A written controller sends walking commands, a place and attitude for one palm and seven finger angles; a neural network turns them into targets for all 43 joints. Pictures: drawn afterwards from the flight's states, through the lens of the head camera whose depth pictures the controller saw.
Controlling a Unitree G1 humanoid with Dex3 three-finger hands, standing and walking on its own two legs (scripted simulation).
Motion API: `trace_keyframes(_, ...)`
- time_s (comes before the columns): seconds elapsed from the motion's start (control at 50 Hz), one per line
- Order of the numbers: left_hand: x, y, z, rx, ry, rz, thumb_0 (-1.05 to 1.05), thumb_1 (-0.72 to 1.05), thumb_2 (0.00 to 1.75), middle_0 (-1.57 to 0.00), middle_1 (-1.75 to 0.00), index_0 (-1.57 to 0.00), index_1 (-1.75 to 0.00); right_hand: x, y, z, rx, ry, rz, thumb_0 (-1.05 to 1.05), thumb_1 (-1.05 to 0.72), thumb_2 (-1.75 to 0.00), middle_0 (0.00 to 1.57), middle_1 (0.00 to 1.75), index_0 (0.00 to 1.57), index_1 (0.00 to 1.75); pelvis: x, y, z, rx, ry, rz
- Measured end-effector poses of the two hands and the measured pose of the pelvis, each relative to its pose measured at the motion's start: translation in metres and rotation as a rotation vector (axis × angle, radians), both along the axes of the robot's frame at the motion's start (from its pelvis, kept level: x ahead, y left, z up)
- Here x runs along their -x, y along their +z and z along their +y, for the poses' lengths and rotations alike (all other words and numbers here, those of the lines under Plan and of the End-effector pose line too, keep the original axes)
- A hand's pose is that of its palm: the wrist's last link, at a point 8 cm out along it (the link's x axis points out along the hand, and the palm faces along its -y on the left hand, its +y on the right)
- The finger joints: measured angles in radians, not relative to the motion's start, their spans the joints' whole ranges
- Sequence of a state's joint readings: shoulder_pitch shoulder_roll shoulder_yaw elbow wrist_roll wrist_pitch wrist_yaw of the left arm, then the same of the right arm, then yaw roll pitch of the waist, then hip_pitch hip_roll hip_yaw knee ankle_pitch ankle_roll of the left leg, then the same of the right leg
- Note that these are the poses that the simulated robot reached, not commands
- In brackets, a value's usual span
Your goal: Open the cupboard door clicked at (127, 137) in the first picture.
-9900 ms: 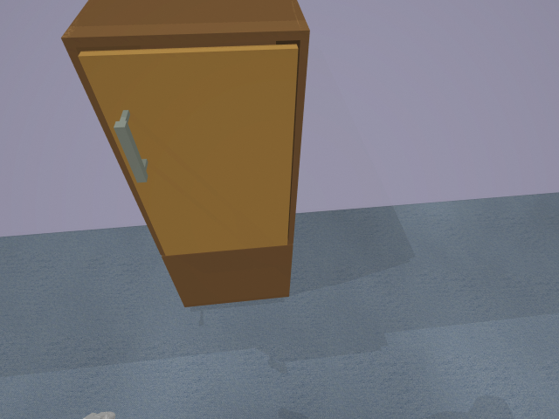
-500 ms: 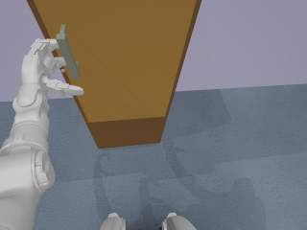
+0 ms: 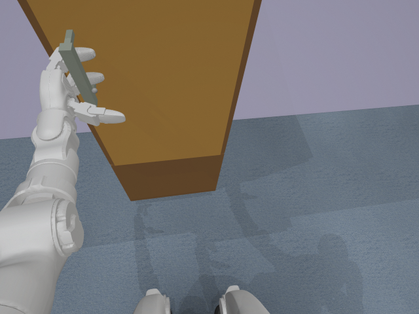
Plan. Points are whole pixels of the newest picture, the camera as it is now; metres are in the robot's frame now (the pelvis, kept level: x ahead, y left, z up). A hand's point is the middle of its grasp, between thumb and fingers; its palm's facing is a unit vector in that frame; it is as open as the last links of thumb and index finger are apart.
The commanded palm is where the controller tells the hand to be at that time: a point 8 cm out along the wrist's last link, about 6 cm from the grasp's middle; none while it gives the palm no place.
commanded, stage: slide the fingers in behind the handle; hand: left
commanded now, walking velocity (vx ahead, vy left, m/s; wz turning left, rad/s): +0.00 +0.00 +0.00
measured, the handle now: (81, 71) +0.56 +0.20 +0.10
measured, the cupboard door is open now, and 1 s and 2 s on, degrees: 0 1 31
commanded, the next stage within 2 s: close the thumb around the handle in 0.44 s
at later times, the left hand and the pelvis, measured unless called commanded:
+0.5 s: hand (97, 91) +0.51 +0.17 +0.10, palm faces +0.08 -1.00 +0.00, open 14.0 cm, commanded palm +0.48 +0.21 +0.10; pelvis +0.00 +0.00 +0.00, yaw +0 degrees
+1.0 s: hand (96, 93) +0.51 +0.17 +0.10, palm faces +0.08 -1.00 +0.00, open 8.4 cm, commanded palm +0.48 +0.21 +0.10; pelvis +0.01 +0.00 +0.00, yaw +0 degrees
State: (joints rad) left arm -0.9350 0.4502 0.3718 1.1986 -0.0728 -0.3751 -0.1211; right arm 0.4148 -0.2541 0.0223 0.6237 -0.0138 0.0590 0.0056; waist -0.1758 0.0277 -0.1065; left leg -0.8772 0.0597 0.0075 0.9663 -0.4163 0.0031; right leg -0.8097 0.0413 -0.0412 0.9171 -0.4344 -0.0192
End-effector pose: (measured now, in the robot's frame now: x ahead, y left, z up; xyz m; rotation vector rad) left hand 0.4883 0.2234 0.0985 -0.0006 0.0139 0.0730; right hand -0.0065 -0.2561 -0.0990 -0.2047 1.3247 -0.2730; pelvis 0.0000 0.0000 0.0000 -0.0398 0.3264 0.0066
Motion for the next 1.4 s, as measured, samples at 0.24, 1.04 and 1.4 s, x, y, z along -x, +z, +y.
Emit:
trace_keyframes(0.24, 0.001, 0.000, -0.004, 0.002, 0.002, 0.000, -0.01, -0.50, 0.30, -0.30, -1.20, -0.30, -1.21, 0.003, 0.001, -0.004, 0.001, 0.003, 0.021, 0.00, -0.90, -0.89, 0.21, 0.30, 0.20, 0.30, -0.002, 0.001, -0.001, 0.000, 0.005, 0.002)
trace_keyframes(1.04, 0.008, 0.001, -0.003, -0.003, 0.007, -0.011, 0.00, 0.43, 0.70, -0.34, -1.29, -0.34, -1.30, -0.021, -0.001, -0.001, -0.017, 0.017, -0.017, 0.00, -0.90, -0.89, 0.21, 0.30, 0.20, 0.30, -0.009, 0.003, 0.000, -0.003, 0.007, -0.011)
trace_keyframes(1.4, 0.008, 0.001, -0.003, -0.003, 0.003, -0.009, 0.01, 0.78, 0.84, -0.37, -1.34, -0.37, -1.35, -0.016, -0.002, -0.003, -0.004, 0.018, -0.015, 0.00, -0.90, -0.89, 0.21, 0.30, 0.20, 0.30, -0.004, 0.002, 0.000, -0.002, 0.008, -0.006)
